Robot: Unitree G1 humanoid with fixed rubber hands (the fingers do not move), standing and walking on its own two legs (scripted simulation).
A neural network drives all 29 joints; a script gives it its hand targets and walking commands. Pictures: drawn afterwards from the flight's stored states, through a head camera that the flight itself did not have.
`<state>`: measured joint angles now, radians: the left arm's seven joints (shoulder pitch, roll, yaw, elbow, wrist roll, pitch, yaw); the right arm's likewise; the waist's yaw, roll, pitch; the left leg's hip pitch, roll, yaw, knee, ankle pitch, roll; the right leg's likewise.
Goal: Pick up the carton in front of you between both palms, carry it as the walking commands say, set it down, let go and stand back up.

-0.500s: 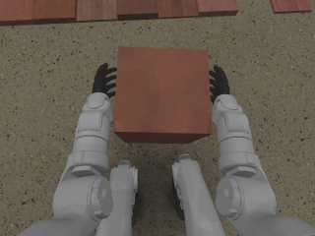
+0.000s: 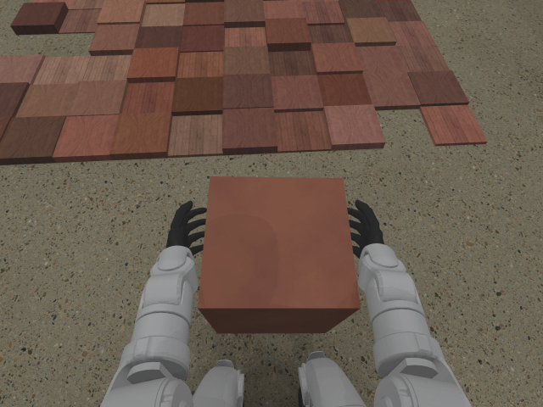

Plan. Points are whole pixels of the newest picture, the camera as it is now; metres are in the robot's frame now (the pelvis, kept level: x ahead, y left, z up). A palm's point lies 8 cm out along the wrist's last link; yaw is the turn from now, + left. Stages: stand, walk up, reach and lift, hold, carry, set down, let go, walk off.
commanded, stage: reach and lift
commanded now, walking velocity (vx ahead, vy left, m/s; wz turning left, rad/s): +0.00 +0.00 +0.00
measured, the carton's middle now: (274, 263) +0.35 -0.01 -0.10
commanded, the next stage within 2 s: hold in 1.40 s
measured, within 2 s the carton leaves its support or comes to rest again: neither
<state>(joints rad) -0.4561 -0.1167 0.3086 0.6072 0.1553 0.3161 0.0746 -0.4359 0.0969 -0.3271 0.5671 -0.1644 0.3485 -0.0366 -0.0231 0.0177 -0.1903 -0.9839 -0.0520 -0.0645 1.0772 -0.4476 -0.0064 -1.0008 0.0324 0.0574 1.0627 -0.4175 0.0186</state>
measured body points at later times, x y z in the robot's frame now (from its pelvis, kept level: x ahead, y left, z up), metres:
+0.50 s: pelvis +0.02 +0.00 +0.08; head -0.01 +0.00 +0.53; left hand +0.32 +0.15 +0.09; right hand +0.32 -0.16 +0.09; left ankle +0.03 +0.12 -0.66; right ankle +0.05 -0.13 -0.66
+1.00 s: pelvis +0.02 -0.01 +0.08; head +0.00 -0.01 +0.53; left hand +0.33 +0.15 +0.10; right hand +0.33 -0.16 +0.10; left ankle +0.03 +0.12 -0.66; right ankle +0.05 -0.13 -0.66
